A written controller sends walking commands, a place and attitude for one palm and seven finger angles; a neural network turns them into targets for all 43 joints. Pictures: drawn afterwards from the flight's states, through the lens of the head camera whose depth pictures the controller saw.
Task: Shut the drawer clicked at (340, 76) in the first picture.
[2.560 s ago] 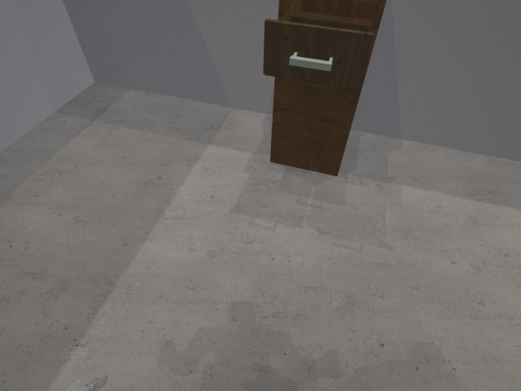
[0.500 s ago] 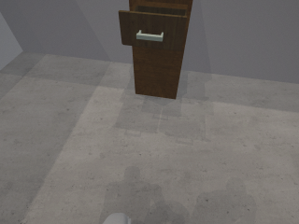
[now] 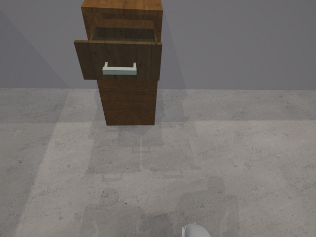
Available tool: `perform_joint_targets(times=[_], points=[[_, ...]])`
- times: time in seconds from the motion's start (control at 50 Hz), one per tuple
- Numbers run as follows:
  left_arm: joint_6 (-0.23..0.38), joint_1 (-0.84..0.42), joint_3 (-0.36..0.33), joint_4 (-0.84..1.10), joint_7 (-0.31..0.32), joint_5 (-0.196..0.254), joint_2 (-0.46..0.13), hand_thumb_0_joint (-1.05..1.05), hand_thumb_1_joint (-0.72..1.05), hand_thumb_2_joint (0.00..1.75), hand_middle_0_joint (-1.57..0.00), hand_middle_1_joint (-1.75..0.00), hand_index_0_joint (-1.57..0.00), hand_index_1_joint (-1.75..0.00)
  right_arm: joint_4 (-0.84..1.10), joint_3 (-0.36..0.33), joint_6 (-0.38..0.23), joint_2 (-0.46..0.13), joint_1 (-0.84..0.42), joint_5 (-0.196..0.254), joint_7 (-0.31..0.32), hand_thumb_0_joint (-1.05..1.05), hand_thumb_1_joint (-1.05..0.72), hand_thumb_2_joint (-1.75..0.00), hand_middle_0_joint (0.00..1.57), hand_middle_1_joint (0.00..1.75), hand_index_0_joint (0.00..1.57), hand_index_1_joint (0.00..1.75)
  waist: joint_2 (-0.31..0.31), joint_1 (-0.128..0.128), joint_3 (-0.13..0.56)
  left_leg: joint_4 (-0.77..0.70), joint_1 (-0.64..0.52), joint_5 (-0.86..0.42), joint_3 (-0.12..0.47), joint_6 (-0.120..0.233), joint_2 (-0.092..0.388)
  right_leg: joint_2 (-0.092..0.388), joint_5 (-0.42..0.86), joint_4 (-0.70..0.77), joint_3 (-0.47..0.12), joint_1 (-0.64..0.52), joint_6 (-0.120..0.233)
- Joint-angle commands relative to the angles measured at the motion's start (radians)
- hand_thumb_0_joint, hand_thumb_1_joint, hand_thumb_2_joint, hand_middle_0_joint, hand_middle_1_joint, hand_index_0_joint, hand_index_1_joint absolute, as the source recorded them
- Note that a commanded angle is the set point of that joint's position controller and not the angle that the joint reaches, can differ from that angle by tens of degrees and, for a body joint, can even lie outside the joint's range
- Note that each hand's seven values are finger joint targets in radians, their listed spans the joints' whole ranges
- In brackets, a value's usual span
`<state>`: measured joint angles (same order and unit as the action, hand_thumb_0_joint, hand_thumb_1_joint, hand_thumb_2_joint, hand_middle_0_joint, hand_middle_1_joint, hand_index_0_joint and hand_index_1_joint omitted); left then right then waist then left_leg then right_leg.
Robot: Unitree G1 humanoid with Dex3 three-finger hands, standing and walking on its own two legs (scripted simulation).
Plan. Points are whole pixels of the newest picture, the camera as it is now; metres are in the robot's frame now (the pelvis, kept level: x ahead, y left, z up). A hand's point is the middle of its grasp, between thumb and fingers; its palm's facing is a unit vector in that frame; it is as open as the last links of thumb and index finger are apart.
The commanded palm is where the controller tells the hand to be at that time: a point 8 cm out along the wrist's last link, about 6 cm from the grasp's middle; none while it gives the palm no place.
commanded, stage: walk to a spot facing it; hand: left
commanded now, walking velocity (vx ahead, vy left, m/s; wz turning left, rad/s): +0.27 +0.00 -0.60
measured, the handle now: (120, 67) +0.74 +0.22 +0.01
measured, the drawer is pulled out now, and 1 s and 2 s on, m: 0.30 0.30 0.30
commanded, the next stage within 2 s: turn to face it in 0.14 s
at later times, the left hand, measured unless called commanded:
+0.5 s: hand (136, 183) +0.32 +0.09 -0.16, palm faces -0.14 -0.97 -0.19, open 7.2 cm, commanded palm none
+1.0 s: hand (111, 207) +0.24 +0.16 -0.17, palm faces +0.12 -0.96 -0.24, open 7.4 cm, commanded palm none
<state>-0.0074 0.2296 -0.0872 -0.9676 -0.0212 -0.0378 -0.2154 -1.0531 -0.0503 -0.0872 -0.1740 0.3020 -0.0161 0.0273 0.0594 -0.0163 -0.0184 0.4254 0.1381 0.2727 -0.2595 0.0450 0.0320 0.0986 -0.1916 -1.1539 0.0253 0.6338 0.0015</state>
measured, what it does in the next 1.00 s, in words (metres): walks ahead: right foot, then left foot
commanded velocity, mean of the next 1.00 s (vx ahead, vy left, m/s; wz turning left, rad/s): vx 0.04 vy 0.00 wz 0.14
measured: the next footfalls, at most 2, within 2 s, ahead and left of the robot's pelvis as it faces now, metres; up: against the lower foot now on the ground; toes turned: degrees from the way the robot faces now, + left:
right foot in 0.26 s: +0.26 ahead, -0.16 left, +0.00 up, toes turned -16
left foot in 0.66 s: +0.28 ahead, +0.05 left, +0.00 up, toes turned +7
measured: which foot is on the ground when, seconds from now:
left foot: down 0.00-0.26, up 0.28-0.64, down 0.66-1.00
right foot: up 0.00-0.24, down 0.26-0.68, up 0.70-1.00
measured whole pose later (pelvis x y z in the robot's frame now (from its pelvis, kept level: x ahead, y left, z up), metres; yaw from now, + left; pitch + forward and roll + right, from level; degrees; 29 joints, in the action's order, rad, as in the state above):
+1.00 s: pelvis +0.23 -0.05 +0.00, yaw +4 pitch +0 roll -1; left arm -0.06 0.24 -0.06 -1.04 0.03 -0.01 -0.22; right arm -1.02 -0.03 0.01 -0.16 0.21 -0.02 0.03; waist 0.01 0.00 -0.06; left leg 0.44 0.23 0.21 -0.06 0.05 0.01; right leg 0.07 -0.45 -0.87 0.03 0.37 -0.06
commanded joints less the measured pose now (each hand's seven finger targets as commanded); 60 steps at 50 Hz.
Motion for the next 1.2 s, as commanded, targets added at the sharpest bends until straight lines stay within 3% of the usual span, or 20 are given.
perform_joint_targets(times=[0.0, 0.12, 0.2, 0.22, 0.24, 0.26, 0.34, 0.42, 0.6, 0.62, 0.66, 0.68, 0.74, 0.88, 1.02, 1.06, 1.08, 1.1, 1.12, 1.18], points=[[-0.004, -0.036, 0.011, 0.069, -0.025, 0.0, 0.008, 0.0, 0.9, 0.9, -0.2, -0.3, -0.2, -0.3, 0.04, -0.017, -0.02, -0.11, 0.076, -0.001, -0.006, 0.0, -0.9, -0.9, 0.2, 0.3, 0.2, 0.3, -0.148, 0.015, -0.117, -0.256, 0.014, -0.195, 0.125, 0.084, 0.282, 0.044, 0.084, 0.188, 0.019, 0.053, -0.019], [0.009, -0.194, 0.019, 0.128, -0.031, 0.009, -0.001, 0.0, 0.9, 0.9, -0.2, -0.3, -0.2, -0.3, 0.019, -0.025, 0.001, -0.15, 0.162, -0.012, -0.007, 0.0, -0.9, -0.9, 0.2, 0.3, 0.2, 0.3, -0.155, 0.074, -0.106, -0.142, -0.139, -0.477, 0.037, 0.069, 0.31, -0.018, 0.009, 0.452, 0.101, -0.03, 0.021], [0.033, 0.025, 0.001, 0.073, -0.025, 0.003, -0.068, 0.0, 0.9, 0.9, -0.2, -0.3, -0.2, -0.3, 0.046, -0.028, 0.013, -0.194, 0.124, -0.004, -0.007, 0.0, -0.9, -0.9, 0.2, 0.3, 0.2, 0.3, -0.163, -0.043, 0.048, 0.272, -0.102, -0.808, -0.057, 0.008, 0.28, -0.124, -0.011, 0.596, 0.17, -0.419, 0.078], [0.05, 0.154, -0.019, 0.039, -0.012, 0.0, -0.156, 0.0, 0.9, 0.9, -0.2, -0.3, -0.2, -0.3, 0.055, -0.017, 0.017, -0.163, 0.139, 0.005, -0.022, 0.0, -0.9, -0.9, 0.2, 0.3, 0.2, 0.3, -0.009, -0.102, 0.161, 0.547, 0.143, -0.531, -0.059, -0.039, 0.244, 0.0, 0.113, 0.635, 0.022, -0.731, 0.123], [0.061, 0.246, -0.047, 0.02, 0.007, 0.011, -0.269, 0.0, 0.9, 0.9, -0.2, -0.3, -0.2, -0.3, 0.083, -0.002, 0.015, -0.082, 0.18, 0.017, -0.019, 0.0, -0.9, -0.9, 0.2, 0.3, 0.2, 0.3, 0.213, -0.098, 0.329, 0.913, 0.434, 0.3, 0.002, -0.1, 0.047, 0.346, 0.451, 0.693, -0.497, -0.961, 0.255], [0.051, 0.243, -0.045, 0.019, 0.022, 0.034, -0.279, 0.0, 0.9, 0.9, -0.2, -0.3, -0.2, -0.3, 0.096, -0.007, 0.022, -0.114, 0.091, 0.021, -0.006, 0.0, -0.9, -0.9, 0.2, 0.3, 0.2, 0.3, 0.092, -0.108, 0.337, 0.996, 0.441, 0.334, 0.188, -0.07, 0.049, 0.357, 0.595, 0.752, -0.472, -0.897, 0.292], [0.057, -0.023, 0.014, 0.048, 0.041, 0.029, -0.111, 0.0, 0.9, 0.9, -0.2, -0.3, -0.2, -0.3, 0.02, 0.003, 0.066, -0.058, 0.129, 0.0, -0.005, 0.0, -0.9, -0.9, 0.2, 0.3, 0.2, 0.3, 0.008, 0.037, 0.07, 0.885, 0.329, 0.105, 0.241, -0.072, 0.133, 0.23, 0.477, 0.841, -0.117, -0.417, 0.176], [0.057, -0.074, 0.035, 0.031, 0.048, 0.018, -0.076, 0.0, 0.9, 0.9, -0.2, -0.3, -0.2, -0.3, -0.019, 0.018, 0.096, -0.008, 0.205, 0.001, -0.005, 0.0, -0.9, -0.9, 0.2, 0.3, 0.2, 0.3, 0.02, 0.094, 0.083, 0.632, 0.221, 0.069, 0.225, -0.083, 0.105, 0.175, 0.427, 0.853, 0.05, -0.335, 0.152], [0.014, -0.003, 0.013, 0.002, 0.054, 0.022, -0.086, 0.0, 0.9, 0.9, -0.2, -0.3, -0.2, -0.3, 0.041, 0.013, 0.095, -0.013, 0.043, -0.004, -0.018, 0.0, -0.9, -0.9, 0.2, 0.3, 0.2, 0.3, 0.039, 0.021, -0.005, 0.208, 0.151, 0.018, 0.159, -0.079, 0.061, 0.206, 0.125, 0.784, 0.065, -0.382, 0.121], [0.007, 0.001, 0.013, 0.002, 0.055, 0.024, -0.076, 0.0, 0.9, 0.9, -0.2, -0.3, -0.2, -0.3, 0.034, 0.009, 0.093, -0.03, 0.075, -0.004, -0.02, 0.0, -0.9, -0.9, 0.2, 0.3, 0.2, 0.3, -0.044, 0.035, -0.003, 0.111, 0.073, -0.081, 0.183, -0.069, 0.073, 0.183, 0.03, 0.715, 0.095, -0.337, 0.084], [-0.008, 0.028, 0.025, 0.034, 0.05, 0.037, -0.002, 0.0, 0.9, 0.9, -0.2, -0.3, -0.2, -0.3, 0.055, -0.011, 0.086, -0.158, 0.101, -0.015, -0.011, 0.0, -0.9, -0.9, 0.2, 0.3, 0.2, 0.3, -0.401, 0.033, -0.015, -0.109, 0.067, -0.409, 0.576, 0.089, 0.343, -0.01, -0.312, 0.45, 0.16, -0.213, -0.037], [-0.008, -0.011, 0.025, 0.044, 0.052, 0.031, -0.022, 0.0, 0.9, 0.9, -0.2, -0.3, -0.2, -0.3, 0.058, -0.011, 0.091, -0.164, 0.077, -0.019, -0.005, 0.0, -0.9, -0.9, 0.2, 0.3, 0.2, 0.3, -0.333, 0.042, -0.021, -0.155, 0.111, -0.368, 0.596, 0.152, 0.367, -0.03, -0.418, 0.304, 0.085, -0.226, -0.029], [-0.008, -0.022, 0.014, 0.023, 0.043, 0.019, -0.038, 0.0, 0.9, 0.9, -0.2, -0.3, -0.2, -0.3, 0.072, -0.003, 0.076, -0.132, 0.008, -0.011, 0.013, 0.0, -0.9, -0.9, 0.2, 0.3, 0.2, 0.3, -0.255, 0.025, 0.008, -0.129, 0.029, -0.45, 0.512, 0.137, 0.285, -0.015, -0.308, 0.126, 0.0, -0.132, -0.031], [-0.02, 0.006, 0.021, -0.007, 0.05, 0.026, -0.035, 0.0, 0.9, 0.9, -0.2, -0.3, -0.2, -0.3, 0.067, -0.018, 0.079, -0.159, 0.011, 0.0, 0.013, 0.0, -0.9, -0.9, 0.2, 0.3, 0.2, 0.3, -0.16, 0.04, 0.094, -0.078, -0.125, -0.665, 0.393, 0.133, 0.233, -0.028, -0.25, 0.205, 0.004, -0.161, -0.069], [-0.012, 0.054, 0.03, -0.017, 0.052, 0.027, -0.024, 0.0, 0.9, 0.9, -0.2, -0.3, -0.2, -0.3, 0.072, -0.028, 0.098, -0.178, -0.06, -0.005, -0.002, 0.0, -0.9, -0.9, 0.2, 0.3, 0.2, 0.3, -0.222, 0.023, 0.058, -0.072, 0.013, -0.403, 0.427, 0.117, 0.205, -0.063, -0.202, 0.5, 0.033, -0.343, -0.055], [0.002, 0.137, 0.032, -0.046, 0.048, 0.022, -0.025, 0.0, 0.9, 0.9, -0.2, -0.3, -0.2, -0.3, 0.076, -0.026, 0.099, -0.162, -0.083, 0.001, -0.007, 0.0, -0.9, -0.9, 0.2, 0.3, 0.2, 0.3, -0.181, -0.014, 0.065, -0.04, 0.127, -0.065, 0.409, 0.069, 0.153, -0.066, -0.067, 0.7, 0.051, -0.507, -0.053], [0.013, 0.162, 0.027, -0.057, 0.049, 0.013, -0.06, 0.0, 0.9, 0.9, -0.2, -0.3, -0.2, -0.3, 0.077, -0.024, 0.099, -0.124, -0.083, 0.007, -0.012, 0.0, -0.9, -0.9, 0.2, 0.3, 0.2, 0.3, -0.083, -0.023, 0.044, 0.04, 0.235, 0.112, 0.355, 0.02, 0.083, -0.005, -0.112, 0.808, -0.016, -0.591, -0.039], [0.022, 0.182, 0.012, -0.056, 0.053, 0.0, -0.145, 0.0, 0.9, 0.9, -0.2, -0.3, -0.2, -0.3, 0.098, -0.01, 0.099, -0.057, -0.079, 0.013, -0.018, 0.0, -0.9, -0.9, 0.2, 0.3, 0.2, 0.3, 0.171, -0.033, 0.001, 0.257, 0.419, 0.253, 0.238, -0.038, -0.037, 0.203, -0.33, 0.949, -0.298, -0.643, 0.038], [0.017, 0.201, 0.002, -0.038, 0.054, 0.008, -0.198, 0.0, 0.9, 0.9, -0.2, -0.3, -0.2, -0.3, 0.138, -0.017, 0.108, -0.087, -0.145, -0.001, -0.026, 0.0, -0.9, -0.9, 0.2, 0.3, 0.2, 0.3, 0.219, -0.067, -0.079, 0.424, 0.47, 0.308, 0.239, -0.046, -0.022, 0.345, -0.514, 1.068, -0.453, -0.507, 0.12], [0.038, 0.127, 0.014, -0.028, 0.053, 0.013, -0.115, 0.0, 0.9, 0.9, -0.2, -0.3, -0.2, -0.3, 0.098, -0.036, 0.111, -0.109, -0.117, -0.016, -0.043, 0.0, -0.9, -0.9, 0.2, 0.3, 0.2, 0.3, 0.142, -0.004, -0.178, 0.639, 0.482, 0.108, 0.279, -0.038, 0.031, 0.257, -0.512, 1.085, -0.34, -0.363, 0.102]])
